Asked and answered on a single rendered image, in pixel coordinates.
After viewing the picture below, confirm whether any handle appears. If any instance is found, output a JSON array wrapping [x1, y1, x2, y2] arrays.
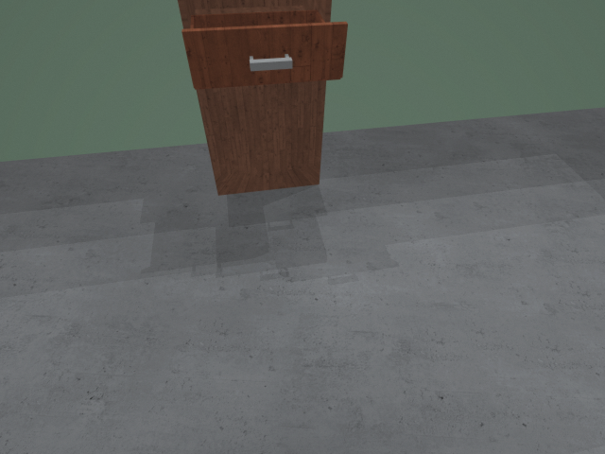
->
[[250, 54, 293, 71]]

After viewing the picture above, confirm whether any cabinet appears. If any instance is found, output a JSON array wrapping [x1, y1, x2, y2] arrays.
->
[[178, 0, 332, 196]]

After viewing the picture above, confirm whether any drawer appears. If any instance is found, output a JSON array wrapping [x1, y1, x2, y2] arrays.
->
[[181, 9, 348, 90]]

